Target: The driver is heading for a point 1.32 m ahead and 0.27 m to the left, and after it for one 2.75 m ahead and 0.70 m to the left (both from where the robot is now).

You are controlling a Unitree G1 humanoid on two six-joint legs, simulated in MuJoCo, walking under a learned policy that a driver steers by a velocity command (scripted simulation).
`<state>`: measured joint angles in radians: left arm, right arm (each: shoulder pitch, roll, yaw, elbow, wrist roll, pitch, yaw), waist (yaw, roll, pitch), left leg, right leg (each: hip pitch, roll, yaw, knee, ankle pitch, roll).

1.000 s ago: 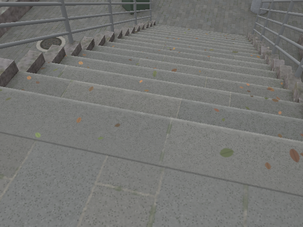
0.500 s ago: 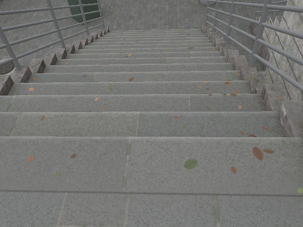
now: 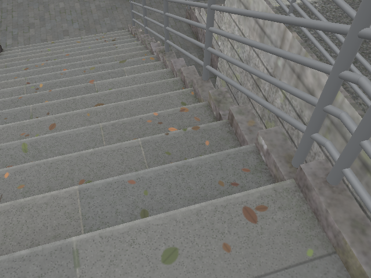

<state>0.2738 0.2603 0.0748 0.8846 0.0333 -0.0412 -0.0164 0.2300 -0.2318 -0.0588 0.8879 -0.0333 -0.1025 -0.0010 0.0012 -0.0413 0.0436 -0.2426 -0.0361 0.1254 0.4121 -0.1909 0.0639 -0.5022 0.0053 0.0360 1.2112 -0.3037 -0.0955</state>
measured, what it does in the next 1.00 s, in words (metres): walks ahead, turning left: right foot, then left foot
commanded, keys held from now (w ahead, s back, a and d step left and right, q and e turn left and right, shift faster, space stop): w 0.22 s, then w+q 0.78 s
